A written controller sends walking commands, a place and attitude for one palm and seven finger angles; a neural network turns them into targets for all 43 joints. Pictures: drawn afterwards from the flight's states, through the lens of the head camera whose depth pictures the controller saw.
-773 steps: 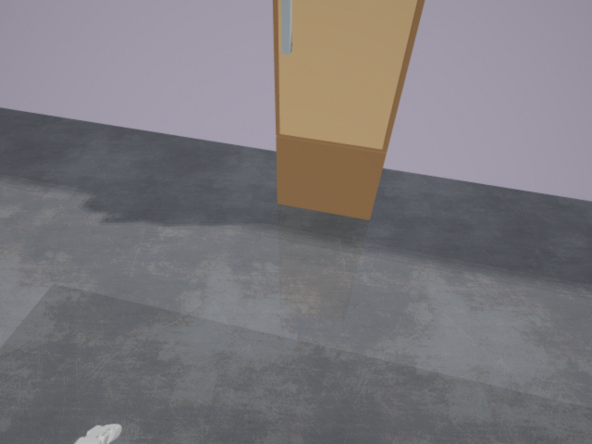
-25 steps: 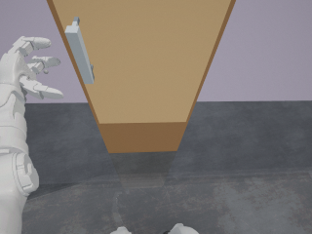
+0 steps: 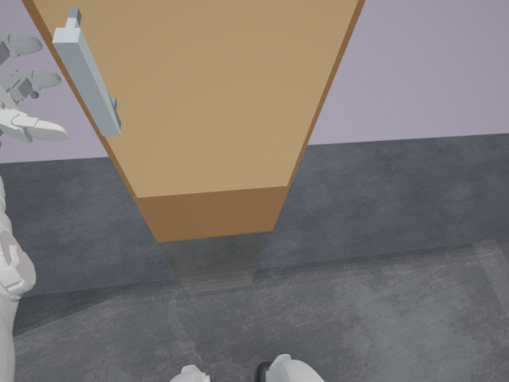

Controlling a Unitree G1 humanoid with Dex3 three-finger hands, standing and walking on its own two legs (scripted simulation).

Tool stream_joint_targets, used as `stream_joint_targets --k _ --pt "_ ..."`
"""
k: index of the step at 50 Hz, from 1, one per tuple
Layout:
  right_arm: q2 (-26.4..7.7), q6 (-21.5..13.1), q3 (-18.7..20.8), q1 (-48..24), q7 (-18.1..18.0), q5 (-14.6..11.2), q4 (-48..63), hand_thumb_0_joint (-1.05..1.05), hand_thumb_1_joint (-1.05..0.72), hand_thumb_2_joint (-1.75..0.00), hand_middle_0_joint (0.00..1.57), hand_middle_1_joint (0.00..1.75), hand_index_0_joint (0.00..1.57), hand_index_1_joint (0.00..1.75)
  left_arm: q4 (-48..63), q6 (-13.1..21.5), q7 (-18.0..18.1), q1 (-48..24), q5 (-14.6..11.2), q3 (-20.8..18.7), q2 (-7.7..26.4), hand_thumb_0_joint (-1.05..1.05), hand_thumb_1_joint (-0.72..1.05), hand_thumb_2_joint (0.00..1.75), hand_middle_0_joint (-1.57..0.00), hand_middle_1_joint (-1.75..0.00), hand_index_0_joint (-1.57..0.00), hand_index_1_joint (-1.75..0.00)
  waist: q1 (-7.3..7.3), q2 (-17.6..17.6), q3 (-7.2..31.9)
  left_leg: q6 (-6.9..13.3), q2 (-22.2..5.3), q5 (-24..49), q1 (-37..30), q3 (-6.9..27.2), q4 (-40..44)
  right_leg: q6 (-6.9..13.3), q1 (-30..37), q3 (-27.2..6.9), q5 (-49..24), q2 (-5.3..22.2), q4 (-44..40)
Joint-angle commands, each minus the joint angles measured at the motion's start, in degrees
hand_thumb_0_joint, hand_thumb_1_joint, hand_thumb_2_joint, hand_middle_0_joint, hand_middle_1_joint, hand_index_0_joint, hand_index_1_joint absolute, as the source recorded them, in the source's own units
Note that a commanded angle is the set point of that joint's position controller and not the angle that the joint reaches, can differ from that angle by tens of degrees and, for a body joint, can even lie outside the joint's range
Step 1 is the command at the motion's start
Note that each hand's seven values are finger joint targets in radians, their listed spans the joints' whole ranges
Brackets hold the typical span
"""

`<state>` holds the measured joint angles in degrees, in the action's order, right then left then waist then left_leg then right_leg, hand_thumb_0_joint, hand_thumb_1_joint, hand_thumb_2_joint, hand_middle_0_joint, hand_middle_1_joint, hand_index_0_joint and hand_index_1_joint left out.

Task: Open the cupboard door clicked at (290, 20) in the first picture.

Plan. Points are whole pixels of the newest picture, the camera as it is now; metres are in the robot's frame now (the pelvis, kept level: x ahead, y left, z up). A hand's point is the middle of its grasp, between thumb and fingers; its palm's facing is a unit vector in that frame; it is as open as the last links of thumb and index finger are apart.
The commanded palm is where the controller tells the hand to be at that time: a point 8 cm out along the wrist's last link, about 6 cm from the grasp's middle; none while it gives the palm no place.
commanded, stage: move the hooked fingers beside the handle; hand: left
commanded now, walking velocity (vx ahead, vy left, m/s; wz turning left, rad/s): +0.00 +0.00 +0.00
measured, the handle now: (94, 78) +0.54 +0.19 +0.12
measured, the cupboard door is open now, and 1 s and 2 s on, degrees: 0 0 0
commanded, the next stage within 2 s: slide the fingers in behind the handle in 1.32 s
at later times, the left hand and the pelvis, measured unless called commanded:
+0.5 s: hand (33, 114) +0.47 +0.26 +0.12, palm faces +0.03 -1.00 +0.02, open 14.0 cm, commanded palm +0.46 +0.30 +0.12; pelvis -0.01 +0.01 +0.00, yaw +2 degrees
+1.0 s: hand (27, 104) +0.48 +0.26 +0.13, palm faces +0.05 -1.00 +0.02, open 13.9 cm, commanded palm +0.46 +0.31 +0.12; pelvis -0.01 +0.00 +0.00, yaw +0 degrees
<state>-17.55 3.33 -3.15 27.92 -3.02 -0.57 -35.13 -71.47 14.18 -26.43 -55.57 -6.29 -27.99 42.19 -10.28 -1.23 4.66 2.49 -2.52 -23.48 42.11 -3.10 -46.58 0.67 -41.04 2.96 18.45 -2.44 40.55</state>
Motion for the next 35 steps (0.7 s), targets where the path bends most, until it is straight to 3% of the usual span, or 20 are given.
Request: stream_joint_targets --k 1,3,4,5,7,8,11,13,15,16,17,18,20,22,26,27,28,32,33,35 --pt "-10.5 -0.1 4.7 7.7 0.0 -0.1 4.1 0.00 -0.90 -0.90 0.20 0.30 0.20 0.30 17.1 4.4 0.3 -21.4 -3.3 -3.1 16.2 0.00 -0.50 0.30 -0.30 -1.20 -0.30 -1.20 2.22 -8.1 28.8 -0.7 0.2 34.7 -22.6 5.5 3.4 0.4 12.8 -1.3 -25.0 -1.1 -1.6" --pt "-10.4 0.3 4.7 7.3 0.1 -0.2 4.1 0.00 -0.90 -0.90 0.20 0.30 0.20 0.30 18.7 4.8 0.9 -21.0 -3.0 -5.0 18.7 0.00 -0.50 0.30 -0.30 -1.20 -0.30 -1.20 2.97 -10.4 28.6 -1.0 0.1 37.8 -23.5 5.7 3.0 0.6 12.6 -1.4 -25.9 -1.1 -1.1" --pt "-10.0 0.5 4.7 7.2 0.3 -0.2 4.0 0.00 -0.90 -0.90 0.20 0.30 0.20 0.30 17.5 4.5 1.0 -19.0 -3.0 -3.4 16.0 0.00 -0.50 0.30 -0.30 -1.20 -0.30 -1.20 2.79 -10.0 27.0 -1.0 0.1 37.9 -23.9 5.6 3.1 0.5 11.6 -1.1 -25.2 -1.1 -1.4" --pt "-10.0 0.6 4.8 6.9 0.4 -0.2 4.1 0.00 -0.90 -0.90 0.20 0.30 0.20 0.30 18.9 4.6 1.5 -18.5 -2.8 -4.0 16.6 0.00 -0.50 0.30 -0.30 -1.20 -0.30 -1.20 3.20 -9.7 26.2 -1.2 -0.1 38.8 -24.0 5.9 3.2 0.5 11.5 -1.0 -25.1 -1.1 -1.5" --pt "-9.8 0.7 4.7 6.3 0.5 -0.4 4.6 0.00 -0.90 -0.90 0.20 0.30 0.20 0.30 19.3 4.3 1.6 -17.0 -2.9 -2.0 13.8 0.00 -0.50 0.30 -0.30 -1.20 -0.30 -1.20 3.15 -10.9 25.0 -1.4 -0.2 40.4 -24.8 5.9 3.2 0.7 10.5 -0.7 -24.5 -1.2 -1.5" --pt "-9.7 0.8 4.8 6.1 0.5 -0.3 4.2 0.00 -0.90 -0.90 0.20 0.30 0.20 0.30 19.3 4.1 1.7 -17.3 -2.7 -1.7 13.5 0.00 -0.50 0.30 -0.30 -1.20 -0.30 -1.20 2.80 -11.5 25.2 -1.7 -0.3 41.4 -25.9 6.0 3.0 0.5 9.7 -0.8 -24.6 -1.1 -1.7" --pt "-9.5 0.7 5.0 5.6 0.5 -0.4 3.7 0.00 -0.90 -0.90 0.20 0.30 0.20 0.30 18.5 3.5 1.1 -17.8 -3.6 1.8 8.5 0.00 -0.50 0.30 -0.30 -1.20 -0.30 -1.20 1.47 -8.8 23.5 -1.8 -0.6 39.6 -26.5 6.5 3.1 0.3 8.0 -0.3 -22.5 -1.2 -2.1" --pt "-9.7 0.5 5.1 5.4 0.4 -0.3 3.5 0.00 -0.90 -0.90 0.20 0.30 0.20 0.30 19.7 3.9 1.1 -19.0 -4.2 1.2 8.6 0.00 -0.50 0.30 -0.30 -1.20 -0.30 -1.20 1.82 -9.6 25.0 -2.2 -0.8 41.9 -28.6 7.3 2.9 0.5 7.7 -0.2 -22.4 -1.2 -1.8" --pt "-9.3 0.2 5.0 4.8 0.5 -0.4 3.2 0.00 -0.90 -0.90 0.20 0.30 0.20 0.30 20.8 4.1 1.3 -21.0 -4.7 3.5 5.5 0.00 -0.50 0.30 -0.30 -1.20 -0.30 -1.20 1.21 -9.6 25.2 -2.4 -0.7 40.9 -29.3 7.6 2.9 0.5 6.9 -0.1 -21.5 -1.1 -1.8" --pt "-9.4 0.1 5.1 4.7 0.5 -0.3 3.1 0.00 -0.90 -0.90 0.20 0.30 0.20 0.30 19.7 4.2 1.6 -19.9 -4.5 2.3 6.6 0.00 -0.50 0.30 -0.30 -1.20 -0.30 -1.20 1.58 -7.7 24.8 -2.3 -0.6 39.4 -28.1 7.6 2.9 0.5 7.5 -0.1 -21.1 -1.1 -1.8" --pt "-9.5 0.1 4.8 4.5 0.3 -0.4 3.0 0.00 -0.90 -0.90 0.20 0.30 0.20 0.30 18.8 4.3 1.8 -20.5 -4.6 3.3 5.6 0.00 -0.50 0.30 -0.30 -1.20 -0.30 -1.20 1.17 -8.6 23.6 -2.3 -0.5 39.2 -27.6 7.6 3.0 0.7 6.7 0.0 -20.7 -1.0 -1.6" --pt "-9.5 0.2 4.7 4.3 0.2 -0.4 2.5 0.00 -0.90 -0.90 0.20 0.30 0.20 0.30 16.4 4.0 2.4 -20.7 -4.2 1.8 7.5 0.00 -0.50 0.30 -0.30 -1.20 -0.30 -1.20 1.12 -6.2 21.8 -2.1 -0.4 36.6 -25.5 7.6 3.2 0.5 6.8 -0.1 -20.1 -0.9 -1.7" --pt "-9.5 0.0 4.3 3.5 0.1 -0.6 2.5 0.00 -0.90 -0.90 0.20 0.30 0.20 0.30 13.6 3.5 3.3 -23.5 -3.0 4.2 6.0 0.00 -0.50 0.30 -0.30 -1.20 -0.30 -1.20 -0.14 -5.5 17.6 -1.6 0.1 28.3 -21.6 7.5 3.9 0.5 5.3 -0.1 -16.3 -0.6 -2.0" --pt "-9.5 -0.6 4.0 3.3 -0.3 -0.5 2.5 0.00 -0.90 -0.90 0.20 0.30 0.20 0.30 13.7 3.9 4.6 -27.4 -1.9 5.0 6.2 0.00 -0.50 0.30 -0.30 -1.20 -0.30 -1.20 -0.85 -7.6 16.6 -1.4 0.5 24.1 -20.6 7.8 4.2 0.8 3.8 -0.2 -13.4 -0.2 -1.8" --pt "-9.8 -1.8 3.7 3.6 -0.4 -0.2 2.5 0.00 -0.90 -0.90 0.20 0.30 0.20 0.30 14.7 6.1 6.0 -31.1 -0.9 3.0 10.1 0.00 -0.50 0.30 -0.30 -1.20 -0.30 -1.20 -0.74 -8.2 23.6 -1.6 0.6 22.8 -21.8 8.2 3.4 0.7 5.4 -1.0 -12.9 -0.2 -1.0" --pt "-10.0 -2.0 3.7 4.1 -0.5 -0.1 2.4 0.00 -0.90 -0.90 0.20 0.30 0.20 0.30 14.4 6.7 6.0 -31.1 -1.2 1.6 11.4 0.00 -0.50 0.30 -0.30 -1.20 -0.30 -1.20 -0.60 -6.7 25.5 -1.4 0.6 23.3 -21.5 8.2 2.9 0.8 6.8 -1.1 -14.0 -0.3 -0.5" --pt "-10.0 -2.1 3.5 3.8 -0.6 -0.2 2.4 0.00 -0.90 -0.90 0.20 0.30 0.20 0.30 14.3 7.1 5.7 -32.1 -0.9 1.3 12.8 0.00 -0.50 0.30 -0.30 -1.20 -0.30 -1.20 -0.58 -8.4 26.4 -1.5 0.6 23.3 -21.4 8.0 2.7 0.7 6.8 -1.4 -14.2 -0.2 -0.5" --pt "-10.1 -2.3 3.3 4.6 -0.5 -0.2 2.2 0.00 -0.90 -0.90 0.20 0.30 0.20 0.30 10.6 6.3 4.9 -31.4 -0.2 2.0 12.7 0.00 -0.50 0.30 -0.30 -1.20 -0.30 -1.20 -0.72 -9.4 24.9 -1.3 0.8 21.7 -19.4 7.8 2.8 0.7 6.7 -1.3 -13.4 -0.3 -0.6" --pt "-10.4 -2.2 3.3 5.1 -0.6 -0.2 2.2 0.00 -0.90 -0.90 0.20 0.30 0.20 0.30 8.7 5.6 4.8 -29.4 0.0 0.2 15.1 0.00 -0.50 0.30 -0.30 -1.20 -0.30 -1.20 -0.09 -7.4 25.0 -1.0 0.8 21.1 -17.5 7.4 2.8 0.5 8.3 -1.5 -13.9 -0.3 -0.7" --pt "-10.4 -1.9 3.1 5.5 -0.7 -0.4 2.6 0.00 -0.90 -0.90 0.20 0.30 0.20 0.30 7.4 4.5 4.3 -27.6 0.3 0.2 16.1 0.00 -0.50 0.30 -0.30 -1.20 -0.30 -1.20 -0.02 -6.3 23.7 -0.6 0.9 19.6 -14.3 6.7 3.1 0.4 10.0 -1.8 -14.6 -0.2 -0.9"
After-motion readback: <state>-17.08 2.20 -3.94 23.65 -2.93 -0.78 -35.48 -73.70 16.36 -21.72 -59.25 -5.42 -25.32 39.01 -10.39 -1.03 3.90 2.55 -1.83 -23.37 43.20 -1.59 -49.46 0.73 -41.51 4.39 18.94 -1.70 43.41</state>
